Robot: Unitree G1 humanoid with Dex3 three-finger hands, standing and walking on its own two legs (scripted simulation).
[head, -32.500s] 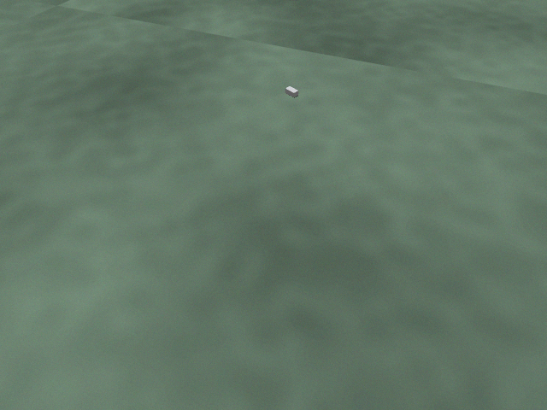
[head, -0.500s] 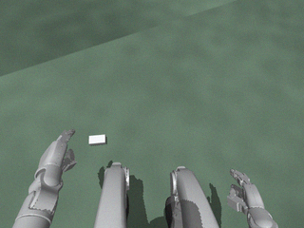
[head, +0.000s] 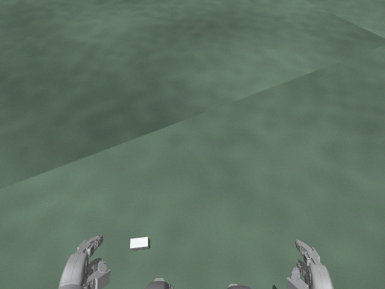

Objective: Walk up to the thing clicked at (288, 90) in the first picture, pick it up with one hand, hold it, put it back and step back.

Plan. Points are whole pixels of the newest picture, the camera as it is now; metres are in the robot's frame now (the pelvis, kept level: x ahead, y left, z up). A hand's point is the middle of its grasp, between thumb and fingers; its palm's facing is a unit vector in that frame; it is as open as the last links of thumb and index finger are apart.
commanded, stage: home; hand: left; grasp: from above
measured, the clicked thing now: (139, 243) +0.42 +0.24 -0.69
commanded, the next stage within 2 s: none
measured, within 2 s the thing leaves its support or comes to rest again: neither
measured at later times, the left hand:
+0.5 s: hand (105, 282) +0.16 +0.18 -0.04, palm faces +0.06 -0.98 -0.20, open 7.4 cm
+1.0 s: hand (105, 283) +0.16 +0.18 -0.04, palm faces +0.05 -0.98 -0.20, open 7.4 cm
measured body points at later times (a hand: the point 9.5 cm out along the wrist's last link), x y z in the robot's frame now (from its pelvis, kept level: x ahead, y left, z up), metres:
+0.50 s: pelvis +0.01 +0.00 +0.01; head +0.02 +0.00 +0.46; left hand +0.16 +0.23 -0.02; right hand +0.17 -0.24 -0.05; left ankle +0.02 +0.12 -0.67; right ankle -0.01 -0.13 -0.67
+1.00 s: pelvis +0.00 +0.00 +0.01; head +0.02 +0.00 +0.46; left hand +0.16 +0.23 -0.02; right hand +0.16 -0.25 -0.05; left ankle +0.02 +0.12 -0.67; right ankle -0.01 -0.13 -0.67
